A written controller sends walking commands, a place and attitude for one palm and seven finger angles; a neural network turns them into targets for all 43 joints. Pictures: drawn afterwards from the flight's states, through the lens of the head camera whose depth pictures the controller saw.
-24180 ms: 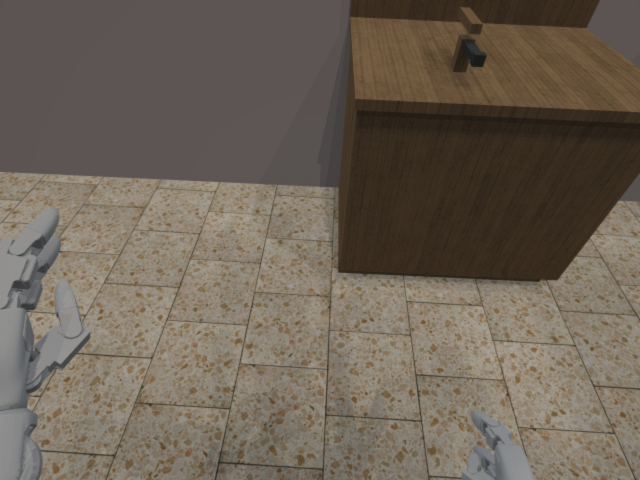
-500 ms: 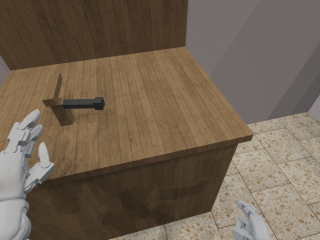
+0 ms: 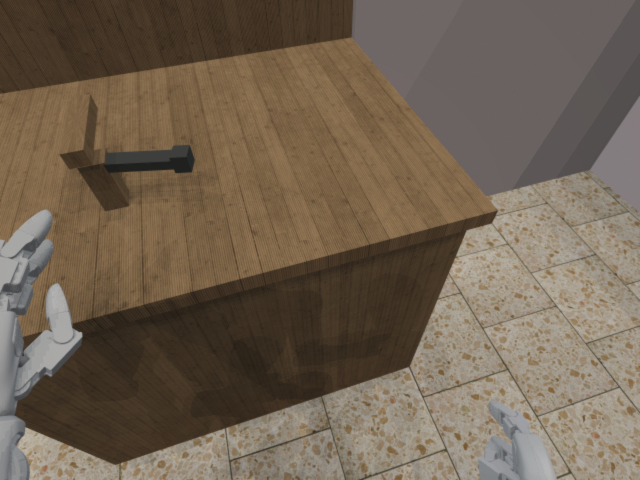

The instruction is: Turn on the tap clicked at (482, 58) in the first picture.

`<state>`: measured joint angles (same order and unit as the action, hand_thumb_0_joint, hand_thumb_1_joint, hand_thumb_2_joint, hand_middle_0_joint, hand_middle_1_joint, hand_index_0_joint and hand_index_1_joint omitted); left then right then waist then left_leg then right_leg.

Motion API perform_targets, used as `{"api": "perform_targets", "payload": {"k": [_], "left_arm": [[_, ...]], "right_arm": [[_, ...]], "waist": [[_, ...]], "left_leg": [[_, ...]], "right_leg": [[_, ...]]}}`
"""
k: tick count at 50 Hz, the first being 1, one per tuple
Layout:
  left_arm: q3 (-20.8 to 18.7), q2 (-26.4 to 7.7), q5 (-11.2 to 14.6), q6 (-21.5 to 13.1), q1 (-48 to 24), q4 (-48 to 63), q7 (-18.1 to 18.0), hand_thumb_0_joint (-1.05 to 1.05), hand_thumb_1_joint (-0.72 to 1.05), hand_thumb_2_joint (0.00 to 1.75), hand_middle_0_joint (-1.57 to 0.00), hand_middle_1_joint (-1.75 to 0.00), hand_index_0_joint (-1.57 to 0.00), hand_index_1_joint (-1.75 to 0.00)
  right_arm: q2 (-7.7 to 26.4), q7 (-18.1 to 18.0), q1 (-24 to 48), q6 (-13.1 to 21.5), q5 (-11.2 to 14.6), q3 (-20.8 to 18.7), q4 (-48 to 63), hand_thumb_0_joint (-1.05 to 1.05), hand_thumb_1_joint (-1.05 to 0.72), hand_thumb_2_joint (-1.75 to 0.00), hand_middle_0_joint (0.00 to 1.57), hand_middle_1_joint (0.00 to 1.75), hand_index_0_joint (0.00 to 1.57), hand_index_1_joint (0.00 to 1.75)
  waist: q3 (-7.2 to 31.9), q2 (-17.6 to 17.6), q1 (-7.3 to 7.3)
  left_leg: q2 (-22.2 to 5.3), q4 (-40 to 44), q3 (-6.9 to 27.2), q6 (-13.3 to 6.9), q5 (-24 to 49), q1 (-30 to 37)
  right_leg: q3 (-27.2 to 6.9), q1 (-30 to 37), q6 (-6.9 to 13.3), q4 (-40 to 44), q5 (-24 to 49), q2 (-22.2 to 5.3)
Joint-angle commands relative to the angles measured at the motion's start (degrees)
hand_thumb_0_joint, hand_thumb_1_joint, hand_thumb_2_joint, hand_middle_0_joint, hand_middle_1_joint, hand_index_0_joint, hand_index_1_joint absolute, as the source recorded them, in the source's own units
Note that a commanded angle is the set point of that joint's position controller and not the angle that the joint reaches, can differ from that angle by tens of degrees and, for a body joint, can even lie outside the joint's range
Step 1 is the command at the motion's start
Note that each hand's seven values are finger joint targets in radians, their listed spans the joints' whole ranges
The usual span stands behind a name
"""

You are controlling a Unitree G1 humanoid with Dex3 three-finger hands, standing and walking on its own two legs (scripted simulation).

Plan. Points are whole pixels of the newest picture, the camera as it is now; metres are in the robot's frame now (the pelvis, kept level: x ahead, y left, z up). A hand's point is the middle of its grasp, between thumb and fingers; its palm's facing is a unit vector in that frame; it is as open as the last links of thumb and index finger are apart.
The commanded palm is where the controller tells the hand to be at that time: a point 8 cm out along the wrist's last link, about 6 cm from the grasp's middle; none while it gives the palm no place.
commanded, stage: step back with the hand held close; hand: left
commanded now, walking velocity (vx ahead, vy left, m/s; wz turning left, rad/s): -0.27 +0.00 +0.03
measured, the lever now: (182, 159) +0.51 +0.24 +0.12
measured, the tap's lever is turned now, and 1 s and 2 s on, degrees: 76 76 76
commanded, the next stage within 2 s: stop stepping back and stand still in 0.76 s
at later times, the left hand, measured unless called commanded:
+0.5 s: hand (31, 399) +0.16 +0.24 +0.16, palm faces +0.38 -0.81 -0.45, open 7.4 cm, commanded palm +0.09 +0.30 +0.18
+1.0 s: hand out of the picture +0.06 +0.23 +0.15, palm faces +0.28 -0.84 -0.47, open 7.4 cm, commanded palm +0.00 +0.28 +0.18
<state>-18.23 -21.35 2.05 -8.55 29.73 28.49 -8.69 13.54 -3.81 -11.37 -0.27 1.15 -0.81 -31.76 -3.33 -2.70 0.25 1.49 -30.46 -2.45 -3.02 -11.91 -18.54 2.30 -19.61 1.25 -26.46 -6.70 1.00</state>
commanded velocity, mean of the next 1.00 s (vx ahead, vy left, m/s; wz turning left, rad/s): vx -0.27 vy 0.00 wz -0.01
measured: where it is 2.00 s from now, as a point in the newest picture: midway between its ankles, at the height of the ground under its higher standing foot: outside the picture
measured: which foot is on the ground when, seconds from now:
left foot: down 0.00-0.70, up 0.72-0.92, down 0.94-1.00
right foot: down 0.00-0.46, up 0.48-0.66, down 0.68-1.00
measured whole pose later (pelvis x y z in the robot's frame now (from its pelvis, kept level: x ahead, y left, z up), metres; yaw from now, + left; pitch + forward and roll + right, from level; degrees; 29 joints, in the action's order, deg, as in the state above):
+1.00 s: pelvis -0.16 +0.00 +0.00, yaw +0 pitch +2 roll +0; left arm -20.5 -25.7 2.9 -7.1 32.4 34.7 -8.6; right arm 12.5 -5.2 -9.6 0.1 1.5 -1.7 -31.2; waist -2.7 2.8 -1.9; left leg -0.2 -29.7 -0.8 -0.2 -16.4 -16.4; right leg -2.1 -23.1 -0.4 -28.7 -9.1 0.7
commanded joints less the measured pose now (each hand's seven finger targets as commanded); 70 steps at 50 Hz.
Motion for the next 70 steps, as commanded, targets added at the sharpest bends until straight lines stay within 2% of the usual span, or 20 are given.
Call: {"api": "perform_targets", "payload": {"k": [1, 10, 15, 17, 20, 22, 24, 28, 31, 33, 36, 38, 45, 48, 51, 55, 60, 63, 66, 70], "left_arm": [[-7.85, -10.28, -0.3, -4.0, -2.96, 12.36, -1.9, 0.0, 0.9, 0.9, -0.2, -0.3, -0.2, -0.3], [-8.38, -8.57, -2.35, -3.83, -4.95, 10.63, -1.39, 0.0, 0.9, 0.9, -0.2, -0.3, -0.2, -0.3], [-6.99, -9.35, -0.57, -3.61, -4.68, 14.58, -1.58, 0.0, 0.9, 0.9, -0.2, -0.3, -0.2, -0.3], [-7.06, -9.93, 0.1, -3.59, -3.84, 17.96, -1.75, 0.0, 0.9, 0.9, -0.2, -0.3, -0.2, -0.3], [-9.43, -11.29, 0.13, -3.86, -1.32, 18.49, -2.08, 0.0, 0.9, 0.9, -0.2, -0.3, -0.2, -0.3], [-10.5, -11.31, -0.1, -4.86, -0.75, 19.78, -2.42, 0.0, 0.9, 0.9, -0.2, -0.3, -0.2, -0.3], [-12.11, -10.32, -0.71, -5.19, -0.45, 17.5, -2.47, 0.0, 0.9, 0.9, -0.2, -0.3, -0.2, -0.3], [-8.22, -7.12, 0.5, -3.34, -2.56, 13.93, -1.84, 0.0, 0.9, 0.9, -0.2, -0.3, -0.2, -0.3], [-3.49, -5.1, 0.0, -2.1, -7.71, 15.4, -0.78, 0.0, 0.9, 0.9, -0.2, -0.3, -0.2, -0.3], [-3.07, -5.88, -0.38, -1.87, -9.29, 15.71, -0.25, 0.0, 0.9, 0.9, -0.2, -0.3, -0.2, -0.3], [-6.12, -10.84, -0.11, -1.87, -9.02, 17.52, -0.75, 0.0, 0.9, 0.9, -0.2, -0.3, -0.2, -0.3], [-9.61, -12.62, 0.02, -1.79, -0.38, 17.62, -0.54, 0.0, 0.9, 0.9, -0.2, -0.3, -0.2, -0.3], [-10.42, -10.66, 1.05, -2.19, 4.41, 16.25, -1.53, 0.0, 0.9, 0.9, -0.2, -0.3, -0.2, -0.3], [-10.04, -11.03, 1.37, -1.97, 3.69, 17.56, -1.73, 0.0, 0.9, 0.9, -0.2, -0.3, -0.2, -0.3], [-8.34, -9.89, 0.32, -2.48, -4.16, 19.94, -1.98, 0.0, 0.9, 0.9, -0.2, -0.3, -0.2, -0.3], [-3.4, -5.64, -0.74, -1.61, -5.83, 11.29, -1.99, 0.0, 0.9, 0.9, -0.2, -0.3, -0.2, -0.3], [-3.84, -7.92, -1.31, -1.82, -12.28, 10.35, -1.98, 0.0, 0.9, 0.9, -0.2, -0.3, -0.2, -0.3], [-5.96, -9.74, -0.52, -1.83, -11.56, 13.63, -2.54, 0.0, 0.9, 0.9, -0.2, -0.3, -0.2, -0.3], [-6.56, -8.78, 0.16, -1.19, -7.45, 11.58, -2.6, 0.0, 0.9, 0.9, -0.2, -0.3, -0.2, -0.3], [-8.04, -8.65, -0.95, -0.58, -7.79, 9.54, -2.1, 0.0, 0.9, 0.9, -0.2, -0.3, -0.2, -0.3]], "right_arm": [[6.79, -0.64, 5.46, 3.76, -0.42, -2.38, 9.21, 0.0, -0.9, -0.9, 0.2, 0.3, 0.2, 0.3], [6.48, -0.88, 6.22, 4.18, -0.69, -2.59, 9.42, 0.0, -0.9, -0.9, 0.2, 0.3, 0.2, 0.3], [4.09, 0.87, 2.94, 3.28, -0.78, -2.43, 6.98, 0.0, -0.9, -0.9, 0.2, 0.3, 0.2, 0.3], [3.09, 1.48, 3.25, 3.22, -0.63, -2.34, 6.54, 0.0, -0.9, -0.9, 0.2, 0.3, 0.2, 0.3], [3.48, 1.14, 4.54, 3.04, -1.13, -1.95, 6.81, 0.0, -0.9, -0.9, 0.2, 0.3, 0.2, 0.3], [5.31, -0.01, 5.58, 3.6, -1.42, -2.71, 7.28, 0.0, -0.9, -0.9, 0.2, 0.3, 0.2, 0.3], [5.13, -0.41, 5.6, 5.3, -1.22, -3.38, 7.69, 0.0, -0.9, -0.9, 0.2, 0.3, 0.2, 0.3], [4.08, -0.21, 3.83, 7.87, -1.53, -3.32, 4.7, 0.0, -0.9, -0.9, 0.2, 0.3, 0.2, 0.3], [4.71, 0.3, 6.66, 8.03, -2.0, -2.09, 4.47, 0.0, -0.9, -0.9, 0.2, 0.3, 0.2, 0.3], [5.1, 0.45, 7.98, 7.81, -1.85, -1.8, 4.82, 0.0, -0.9, -0.9, 0.2, 0.3, 0.2, 0.3], [2.83, 0.22, 7.93, 5.56, -0.53, -2.69, 6.58, 0.0, -0.9, -0.9, 0.2, 0.3, 0.2, 0.3], [1.18, 0.15, 7.62, 4.37, -0.9, -1.82, 7.84, 0.0, -0.9, -0.9, 0.2, 0.3, 0.2, 0.3], [3.54, -1.03, 3.8, 1.67, -0.57, -2.31, 8.39, 0.0, -0.9, -0.9, 0.2, 0.3, 0.2, 0.3], [7.16, -1.87, 4.9, 3.78, 0.95, -3.33, 9.95, 0.0, -0.9, -0.9, 0.2, 0.3, 0.2, 0.3], [5.73, -2.13, 4.6, 6.73, -0.29, -2.18, 8.35, 0.0, -0.9, -0.9, 0.2, 0.3, 0.2, 0.3], [6.71, -1.35, 4.73, 8.59, 0.1, -1.98, 5.89, 0.0, -0.9, -0.9, 0.2, 0.3, 0.2, 0.3], [5.71, -1.14, 5.07, 8.16, -1.51, -2.08, 3.72, 0.0, -0.9, -0.9, 0.2, 0.3, 0.2, 0.3], [4.22, -0.69, 4.53, 7.92, -1.69, -1.18, 2.27, 0.0, -0.9, -0.9, 0.2, 0.3, 0.2, 0.3], [4.83, -1.08, 5.5, 6.72, -1.81, -0.94, 3.12, 0.0, -0.9, -0.9, 0.2, 0.3, 0.2, 0.3], [4.57, -1.35, 6.34, 6.31, -1.61, -1.27, 4.15, 0.0, -0.9, -0.9, 0.2, 0.3, 0.2, 0.3]], "waist": [[6.45, -0.54, -0.12], [5.74, -2.22, 0.57], [8.36, 11.67, -1.13], [13.18, 12.08, -1.67], [10.48, 5.5, -1.35], [10.7, -7.81, -0.75], [11.92, -13.68, -0.58], [11.12, -3.92, 0.45], [10.59, -9.47, 0.81], [10.59, -3.95, 1.47], [16.88, 17.84, 1.45], [17.62, 11.41, 1.1], [17.03, 6.42, -1.54], [14.27, -3.9, 0.59], [9.51, -12.54, -0.84], [4.23, -3.22, -0.93], [2.6, 6.43, -1.4], [6.7, 5.1, -2.13], [3.72, -1.54, -1.93], [3.25, -8.45, -0.08]], "left_leg": [[-8.24, 9.47, 11.97, -1.05, -17.62, -4.76], [-12.42, 15.12, 15.06, -4.21, -26.54, -21.86], [-2.46, -12.99, 5.6, 1.51, -13.59, -3.83], [-2.32, -18.35, 5.38, 2.54, -10.67, 1.21], [-4.87, -2.51, 7.08, 1.29, -9.49, 0.03], [-12.95, 8.73, 15.68, -2.18, -3.64, -4.11], [-21.0, 19.65, 19.75, -5.79, -18.55, -17.96], [-19.2, 8.9, 13.14, -4.69, 25.07, 8.64], [-17.83, 7.35, 10.03, -2.17, 27.24, 10.13], [-14.77, 3.57, 7.61, 0.2, 19.3, 8.93], [-2.52, -16.49, -0.07, 4.96, -10.89, -4.33], [-2.77, -24.34, 4.88, 4.52, -14.34, -9.85], [-3.79, 5.02, 2.18, 2.96, 0.6, 4.78], [-13.39, 11.33, 11.45, -1.41, 4.85, 6.97], [-14.01, 18.92, 14.91, -2.02, -9.21, 1.45], [-10.68, 14.37, 10.93, -1.4, -19.12, -3.05], [-3.38, -1.45, 4.52, 0.56, -19.32, 0.28], [-3.23, -5.9, 2.33, 1.01, -11.57, 6.2], [-6.04, 3.67, 9.17, -0.41, -23.89, 4.34], [-12.27, 17.64, 15.58, -2.57, -36.56, -14.38]], "right_leg": [[-8.77, 2.61, 0.2, 4.09, -15.93, -6.09], [-7.1, 17.76, -1.75, -10.3, -4.22, -1.39], [-25.3, -2.39, 7.15, 10.33, -9.65, -17.57], [-22.18, -0.97, 8.94, 8.87, 4.07, -20.54], [-16.06, -1.12, 4.52, 2.79, 1.47, -15.33], [-7.63, 1.07, -0.89, -8.56, -1.79, -4.01], [-4.69, 10.68, -2.92, -28.41, -13.32, 1.49], [-4.94, -7.02, -2.57, -20.96, -20.06, -0.2], [-4.93, -0.28, -2.45, -5.88, -11.09, -0.68], [-5.59, 2.62, -2.3, 4.83, 0.48, -1.61], [-18.63, 12.05, 2.59, 5.93, 40.03, -17.36], [-16.64, 14.69, 4.9, 2.72, 41.58, -18.39], [-13.09, 10.31, 2.34, 0.96, 17.62, -11.99], [-5.76, 5.05, -2.67, -2.16, -5.94, -0.88], [-3.33, 3.57, -2.37, -11.76, -12.37, -0.79], [-2.65, 8.73, -2.13, -0.04, -9.41, -0.45], [-15.35, -1.96, 3.31, 12.03, -31.59, -6.84], [-16.86, -2.66, 6.05, 10.24, -28.27, -10.96], [-10.16, -7.21, 3.44, 3.43, -33.0, -4.96], [1.7, 13.33, -0.22, -12.51, -16.38, 2.56]]}}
